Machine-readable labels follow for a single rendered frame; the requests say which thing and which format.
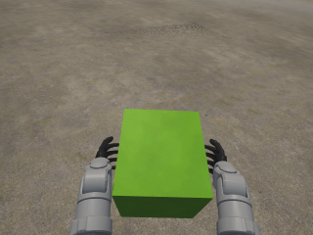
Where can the left robot forearm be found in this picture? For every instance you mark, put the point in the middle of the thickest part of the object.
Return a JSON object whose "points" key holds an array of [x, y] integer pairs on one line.
{"points": [[93, 210]]}

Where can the right robot hand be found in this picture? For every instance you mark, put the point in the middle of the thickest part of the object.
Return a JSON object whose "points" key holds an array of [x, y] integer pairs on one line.
{"points": [[218, 156]]}

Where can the right robot forearm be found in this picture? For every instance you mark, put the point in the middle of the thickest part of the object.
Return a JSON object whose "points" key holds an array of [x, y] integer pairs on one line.
{"points": [[235, 216]]}

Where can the left robot hand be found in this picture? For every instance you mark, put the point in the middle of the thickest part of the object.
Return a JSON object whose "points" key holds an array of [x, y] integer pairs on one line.
{"points": [[104, 153]]}

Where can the carton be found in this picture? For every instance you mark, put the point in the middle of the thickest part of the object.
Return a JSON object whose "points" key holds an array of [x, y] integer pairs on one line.
{"points": [[161, 167]]}

